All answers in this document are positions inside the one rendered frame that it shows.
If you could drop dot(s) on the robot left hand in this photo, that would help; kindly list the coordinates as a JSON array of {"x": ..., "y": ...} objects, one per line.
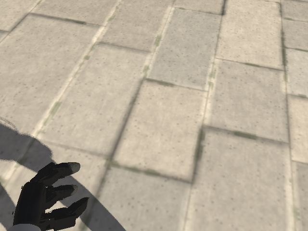
[{"x": 39, "y": 195}]

